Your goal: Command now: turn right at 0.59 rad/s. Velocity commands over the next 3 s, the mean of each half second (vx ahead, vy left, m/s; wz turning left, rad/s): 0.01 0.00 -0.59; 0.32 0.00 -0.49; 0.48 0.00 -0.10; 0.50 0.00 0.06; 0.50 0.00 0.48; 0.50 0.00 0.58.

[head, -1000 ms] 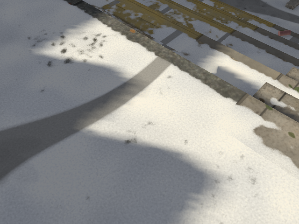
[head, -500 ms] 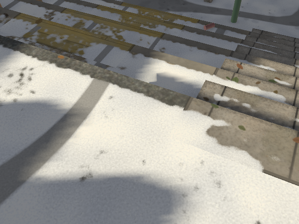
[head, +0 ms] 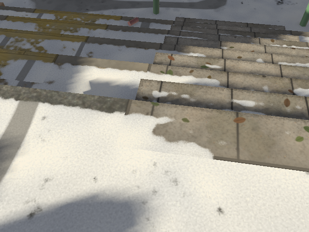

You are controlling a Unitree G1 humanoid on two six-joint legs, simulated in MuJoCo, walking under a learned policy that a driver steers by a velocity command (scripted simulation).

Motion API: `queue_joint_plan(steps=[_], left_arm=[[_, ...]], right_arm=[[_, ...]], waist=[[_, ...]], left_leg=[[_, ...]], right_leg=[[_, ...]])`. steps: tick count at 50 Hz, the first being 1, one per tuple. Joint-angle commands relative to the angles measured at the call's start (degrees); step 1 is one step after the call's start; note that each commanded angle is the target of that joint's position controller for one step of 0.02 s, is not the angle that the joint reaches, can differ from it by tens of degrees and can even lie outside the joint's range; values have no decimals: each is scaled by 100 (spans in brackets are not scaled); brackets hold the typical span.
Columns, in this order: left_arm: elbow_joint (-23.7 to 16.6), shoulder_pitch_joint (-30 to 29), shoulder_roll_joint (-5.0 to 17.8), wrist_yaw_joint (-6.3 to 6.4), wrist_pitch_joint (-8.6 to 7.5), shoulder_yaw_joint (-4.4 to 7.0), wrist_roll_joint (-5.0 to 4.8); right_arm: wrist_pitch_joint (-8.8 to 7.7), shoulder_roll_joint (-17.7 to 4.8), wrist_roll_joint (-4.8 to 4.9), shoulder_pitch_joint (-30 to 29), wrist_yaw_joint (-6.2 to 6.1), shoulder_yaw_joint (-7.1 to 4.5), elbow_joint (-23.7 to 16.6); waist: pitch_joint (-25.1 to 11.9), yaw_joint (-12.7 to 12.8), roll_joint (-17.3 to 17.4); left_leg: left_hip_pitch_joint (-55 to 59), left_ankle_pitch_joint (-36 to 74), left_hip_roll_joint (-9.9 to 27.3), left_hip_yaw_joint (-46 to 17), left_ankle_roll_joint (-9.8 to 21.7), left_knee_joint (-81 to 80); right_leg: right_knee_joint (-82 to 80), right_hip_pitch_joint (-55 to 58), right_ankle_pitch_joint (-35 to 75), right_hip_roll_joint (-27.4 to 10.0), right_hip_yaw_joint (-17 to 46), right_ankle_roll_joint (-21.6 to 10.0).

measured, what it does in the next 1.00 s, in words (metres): walks ahead, turning right: left foot, then right foot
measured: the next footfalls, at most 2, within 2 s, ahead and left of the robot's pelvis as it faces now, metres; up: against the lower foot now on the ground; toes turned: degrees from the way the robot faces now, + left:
left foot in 0.04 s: +0.05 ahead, +0.13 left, +0.00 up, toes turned -6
right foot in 0.44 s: +0.00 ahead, -0.14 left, +0.00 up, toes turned -17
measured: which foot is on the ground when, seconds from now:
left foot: up 0.00-0.02, down 0.04-0.44, up 0.46-0.92, down 0.94-1.00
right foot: down 0.00-0.02, up 0.04-0.42, down 0.44-0.94, up 0.96-1.00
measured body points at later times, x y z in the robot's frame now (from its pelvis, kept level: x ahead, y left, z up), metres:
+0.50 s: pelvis -0.01 -0.03 -0.01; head +0.02 -0.06 +0.44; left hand +0.23 +0.20 -0.08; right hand +0.04 -0.35 -0.12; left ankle +0.00 +0.13 -0.71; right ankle -0.03 -0.13 -0.74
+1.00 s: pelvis +0.14 -0.06 -0.01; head +0.15 -0.06 +0.44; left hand +0.34 +0.15 -0.12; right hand +0.15 -0.38 -0.08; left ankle +0.22 +0.02 -0.74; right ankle -0.03 -0.12 -0.70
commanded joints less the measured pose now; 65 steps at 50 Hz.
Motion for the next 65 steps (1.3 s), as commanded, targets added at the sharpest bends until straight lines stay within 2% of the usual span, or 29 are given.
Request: queue_joint_plan(steps=[1, 2, 3, 4, 5, 7, 10, 14, 19, 21, 22, 23, 24, 25, 26, 27, 28, 32, 38, 42, 46, 47, 48, 49, 50, 52, 54, 60, 65], left_arm=[[-482, -221, 791, 42, -14, 230, -72], [-470, 98, 462, 21, -19, 148, 7], [-631, 103, 688, 8, -82, 230, -25], [-520, 240, 1112, -4, -127, 360, 63], [-370, 313, 1227, -24, -104, 432, 18], [-233, 396, 942, -5, 10, 390, 21], [-447, 22, 602, -60, 20, 263, -60], [-659, -262, 438, -132, 3, 153, -4], [-712, -75, 550, -230, 54, 190, -20], [-602, 300, 548, -254, 73, 244, -11], [-532, 542, 726, -204, 66, 326, 5], [-604, 772, 1368, -110, 32, 489, 3], [-709, 794, 1646, -133, -93, 483, 153], [-628, 1025, 1295, -194, -241, 417, 163], [-500, 953, 1089, -202, -341, 334, 92], [-489, 737, 952, -179, -370, 293, 15], [-508, 573, 859, -145, -380, 226, -9], [-523, 615, 822, -31, -479, 171, 99], [-307, 913, 1041, -23, -507, 247, -13], [-155, 1048, 917, -86, -507, 190, -16], [-86, 971, 561, -117, -480, 56, 18], [-155, 882, 247, -112, -500, -54, 74], [-408, 1136, 37, -71, -587, -127, -49], [-341, 1031, 570, -26, -639, -9, -127], [-295, 768, 763, -39, -664, 52, -149], [-292, 445, 604, -96, -708, 13, -5], [-295, 349, 443, -170, -738, -7, 41], [-530, -520, -26, -259, -804, -210, 81], [-682, -1179, 73, -410, -863, -182, -26]], right_arm=[[-130, -777, -39, 469, 39, -236, -230], [-80, -1147, -136, 467, -1, -302, -298], [-41, -1362, -321, 387, 7, -325, -304], [-63, -1074, -291, 158, -14, -258, -456], [-55, -763, -229, -135, -53, -169, -535], [-24, -613, -93, -301, -103, -109, -588], [66, -704, -142, 49, -176, -114, -523], [150, -987, -135, 205, -164, -205, -509], [151, -1205, 17, 137, -30, -275, -494], [126, -1147, 141, 48, -12, -262, -458], [96, -923, 116, 385, 14, -205, -320], [86, -566, -152, 458, 31, -93, -428], [61, -503, -246, 24, -13, -43, -759], [33, -780, -130, -235, -19, -128, -795], [0, -857, -16, -289, 21, -165, -813], [-29, -912, -6, -262, 29, -207, -726], [-51, -981, -45, -289, 30, -232, -706], [-271, -793, -70, -218, 116, -192, -572], [-427, -613, -13, -648, 209, -74, -641], [-535, -673, 33, -610, 285, -40, -646], [-628, -821, -20, 325, 236, -118, -425], [-646, -1071, -89, 1105, 188, -182, -314], [-587, -1785, -160, 1674, 204, -361, -115], [-586, -1366, -38, 1749, 261, -276, -62], [-576, -1016, -3, 1582, 246, -162, -82], [-519, -713, -71, 1272, 201, -46, -149], [-505, -600, -116, 1162, 157, 25, -176], [-446, -881, 14, 1448, 88, 8, 43], [-340, -1005, 85, 1907, 81, 16, 290]], waist=[[-842, -280, -562], [-946, -45, 644], [-581, 44, 1787], [-534, 33, 1299], [-447, 119, 969], [-288, 79, 830], [-292, -177, 973], [-496, -387, 1104], [-497, -296, 1209], [-530, -22, 1066], [-626, 25, 607], [-748, -39, -943], [-934, 92, -1683], [-1101, 401, -971], [-780, 250, -819], [-483, 154, -582], [-230, 101, -722], [-175, 7, -691], [4, 192, -743], [-12, 247, -735], [-242, -284, -691], [-713, -617, -122], [-1055, -511, 1672], [-644, -620, 1418], [-121, -594, 1020], [126, -452, 642], [116, -329, 753], [181, -532, 599], [301, -654, 618]], left_leg=[[952, 1161, 442, -130, 288, -1349], [1585, 1908, 1633, -1167, 763, -1458], [1313, 2851, 2517, -2370, 1775, -1580], [1121, 2819, 2721, -2270, 2063, -1564], [1023, 2602, 2304, -1608, 1805, -1469], [1114, 2397, 1788, -837, 1472, -1370], [1412, 2738, 1631, -266, 1557, -1415], [1712, 2842, 1873, -5, 1643, -1375], [1414, 2804, 2055, 284, 1494, -1152], [1157, 2464, 1948, 550, 1158, -622], [671, 1857, 1708, 888, 773, 14], [-775, -258, 1093, 1423, 189, 1681], [-2013, -2201, 320, 880, -58, 2978], [-2207, -2004, 463, 252, 19, 3527], [-2378, -1415, 619, 136, 196, 3421], [-2425, -897, 728, 144, 275, 3137], [-2430, -499, 736, 135, 271, 2857], [-2037, 604, 499, 233, 169, 1953], [-1314, 912, 251, 169, 16, 258], [-697, 926, 283, 232, 146, -152], [869, 851, 345, 317, 528, -753], [1892, 423, 1094, -535, 855, -938], [3046, -1016, 2187, -2927, 1751, -1640], [2979, -2087, 2497, -3842, 1985, -2034], [2643, -1961, 2339, -3251, 1833, -1995], [2161, -841, 1885, -2191, 1651, -2074], [1731, 80, 1585, -1544, 1546, -2254], [1377, 2042, 1288, -323, 1493, -2418], [1642, 2361, 1534, -186, 1357, -2323]], right_leg=[[-108, 477, 961, -1036, 1530, -536], [1047, -308, -927, -405, 715, -191], [2141, -1407, -2586, 266, -242, 140], [3283, -1509, -2425, -193, -191, 372], [3690, -1497, -2009, -281, -232, 469], [4112, -1727, -1407, -335, -351, 673], [3630, -1830, -1056, -480, -777, 831], [2440, -1371, -1115, -792, -1060, 852], [1059, -364, -891, -747, -1483, 545], [-126, 404, -40, -580, -1651, 240], [-657, 1187, 742, -563, -1396, 29], [-829, 2274, 2819, -1825, 398, -452], [-838, 2210, 3006, -2909, 1975, -1731], [-1167, 2146, 1239, -2735, 1937, -1855], [-1368, 1988, -558, -2372, 1631, -1502], [-1559, 1740, -1765, -2131, 1464, -1214], [-1730, 1545, -2050, -2013, 1426, -1119], [-1926, 1403, -1299, -1678, 1060, -1037], [-1718, 974, -1002, -1536, 1021, -1036], [-1518, 854, -1012, -1657, 1246, -1016], [-661, 505, -475, -1286, 1119, -688], [714, -17, -436, -900, 605, -419], [2541, -1666, -1583, -117, -301, -26], [3541, -2607, -2103, -269, -139, 91], [3879, -2910, -1648, -505, -38, 31], [3698, -2876, -875, -853, -390, 36], [3301, -2471, -422, -1069, -586, 103], [1369, -2008, 786, -1039, -1111, 354], [270, -1412, 1368, -816, -1201, 181]])
Over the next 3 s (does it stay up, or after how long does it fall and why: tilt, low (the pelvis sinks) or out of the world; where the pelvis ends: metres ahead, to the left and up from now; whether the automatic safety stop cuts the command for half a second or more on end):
stays up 1.14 -0.48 -0.09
